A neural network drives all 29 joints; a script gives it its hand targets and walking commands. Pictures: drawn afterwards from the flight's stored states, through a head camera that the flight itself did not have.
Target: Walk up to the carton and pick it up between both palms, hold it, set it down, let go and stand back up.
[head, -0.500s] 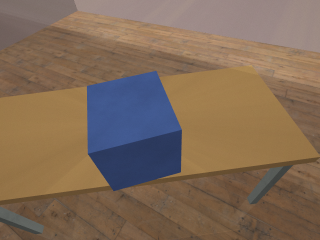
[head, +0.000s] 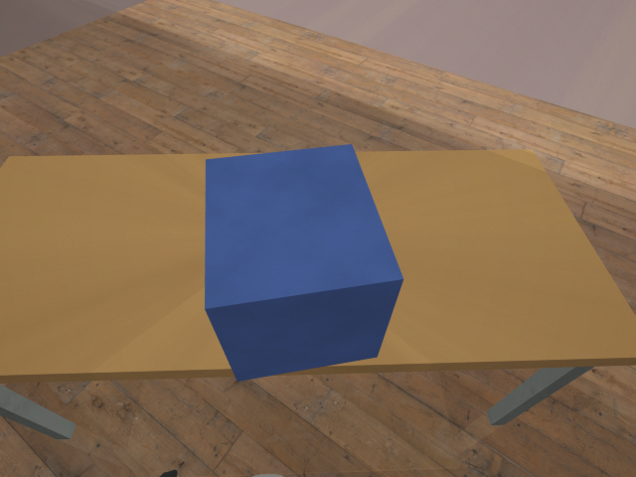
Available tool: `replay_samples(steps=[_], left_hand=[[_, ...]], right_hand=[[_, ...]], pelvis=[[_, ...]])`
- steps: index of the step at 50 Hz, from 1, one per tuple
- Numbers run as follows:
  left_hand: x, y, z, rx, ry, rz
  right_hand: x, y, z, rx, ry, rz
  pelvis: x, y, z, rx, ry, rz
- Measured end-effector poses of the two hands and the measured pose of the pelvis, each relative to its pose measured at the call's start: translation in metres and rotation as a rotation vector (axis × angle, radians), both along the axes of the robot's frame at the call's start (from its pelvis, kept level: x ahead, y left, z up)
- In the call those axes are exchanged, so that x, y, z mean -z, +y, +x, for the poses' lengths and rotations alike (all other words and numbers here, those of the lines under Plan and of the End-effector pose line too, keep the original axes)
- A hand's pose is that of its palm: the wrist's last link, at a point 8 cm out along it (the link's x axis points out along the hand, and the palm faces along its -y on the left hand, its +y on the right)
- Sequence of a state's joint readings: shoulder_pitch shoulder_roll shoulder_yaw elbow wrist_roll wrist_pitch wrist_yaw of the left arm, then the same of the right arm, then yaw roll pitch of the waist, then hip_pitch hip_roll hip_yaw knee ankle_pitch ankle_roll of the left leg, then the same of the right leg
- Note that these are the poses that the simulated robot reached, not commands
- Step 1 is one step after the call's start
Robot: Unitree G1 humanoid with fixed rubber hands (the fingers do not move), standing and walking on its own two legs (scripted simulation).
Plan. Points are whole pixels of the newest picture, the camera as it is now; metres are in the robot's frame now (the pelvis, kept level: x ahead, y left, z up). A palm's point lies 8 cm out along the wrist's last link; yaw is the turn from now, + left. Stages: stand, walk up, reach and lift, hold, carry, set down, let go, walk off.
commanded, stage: walk up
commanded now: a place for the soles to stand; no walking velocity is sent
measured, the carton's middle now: (294, 262) +0.44 +0.07 -0.04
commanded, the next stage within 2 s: stand in 1.72 s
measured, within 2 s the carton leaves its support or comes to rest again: neither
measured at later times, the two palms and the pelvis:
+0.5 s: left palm out of the picture +0.02 +0.22 -0.13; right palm out of the picture +0.06 -0.28 -0.12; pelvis -0.02 -0.03 +0.00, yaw +9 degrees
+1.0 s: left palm out of the picture -0.03 +0.23 -0.13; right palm out of the picture +0.09 -0.28 -0.12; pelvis -0.01 -0.04 +0.00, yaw +16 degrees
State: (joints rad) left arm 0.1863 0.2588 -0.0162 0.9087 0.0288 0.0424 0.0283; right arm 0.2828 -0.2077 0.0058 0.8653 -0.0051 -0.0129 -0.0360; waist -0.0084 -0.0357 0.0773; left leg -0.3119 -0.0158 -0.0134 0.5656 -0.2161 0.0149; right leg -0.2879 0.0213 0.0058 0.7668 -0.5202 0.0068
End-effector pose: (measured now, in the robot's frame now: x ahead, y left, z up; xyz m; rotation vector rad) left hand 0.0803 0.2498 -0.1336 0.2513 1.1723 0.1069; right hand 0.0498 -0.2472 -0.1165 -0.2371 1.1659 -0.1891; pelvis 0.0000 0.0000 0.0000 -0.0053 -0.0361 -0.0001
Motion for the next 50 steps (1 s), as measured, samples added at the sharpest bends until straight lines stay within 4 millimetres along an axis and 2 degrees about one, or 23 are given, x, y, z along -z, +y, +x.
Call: replay_samples(steps=[4, 8, 12, 15, 19, 24, 30, 40, 50], left_hand=[[-0.011, 0.0, 0.01, 0.008, -0.034, 0.011], [-0.016, -0.006, 0.008, -0.017, -0.07, 0.026], [-0.015, -0.019, -0.01, -0.058, -0.092, 0.032], [-0.017, -0.027, -0.031, -0.101, -0.068, 0.028], [-0.016, -0.032, -0.049, -0.127, -0.042, 0.014], [-0.007, -0.03, -0.061, -0.153, -0.034, -0.017], [-0.007, -0.035, -0.082, -0.184, -0.002, -0.031], [-0.006, -0.027, -0.113, -0.254, 0.053, 0.002], [0.001, -0.02, -0.115, -0.289, 0.06, 0.003]], right_hand=[[-0.005, -0.009, 0.004, -0.014, -0.019, -0.01], [-0.003, -0.028, 0.004, -0.03, -0.02, -0.017], [0.005, -0.05, 0.009, -0.057, -0.021, -0.017], [0.004, -0.056, 0.012, -0.079, -0.019, -0.019], [0.003, -0.052, 0.01, -0.118, -0.006, -0.012], [0.004, -0.034, 0.006, -0.169, 0.018, 0.008], [0.001, -0.022, 0.015, -0.207, 0.014, 0.038], [0.003, -0.029, 0.028, -0.266, 0.029, 0.011], [0.002, -0.032, 0.036, -0.306, 0.053, -0.03]], pelvis=[[-0.004, -0.003, -0.006, -0.023, 0.012, -0.015], [-0.002, -0.016, -0.013, -0.049, 0.016, -0.017], [0.005, -0.031, -0.021, -0.075, 0.007, -0.012], [0.001, -0.035, -0.021, -0.093, 0.003, 0.004], [-0.002, -0.036, -0.02, -0.119, 0.011, 0.006], [0.0, -0.034, -0.021, -0.155, 0.007, 0.012], [-0.005, -0.035, -0.02, -0.188, 0.015, -0.006], [-0.003, -0.039, -0.018, -0.243, 0.014, -0.027], [0.001, -0.037, -0.015, -0.287, 0.02, -0.034]])
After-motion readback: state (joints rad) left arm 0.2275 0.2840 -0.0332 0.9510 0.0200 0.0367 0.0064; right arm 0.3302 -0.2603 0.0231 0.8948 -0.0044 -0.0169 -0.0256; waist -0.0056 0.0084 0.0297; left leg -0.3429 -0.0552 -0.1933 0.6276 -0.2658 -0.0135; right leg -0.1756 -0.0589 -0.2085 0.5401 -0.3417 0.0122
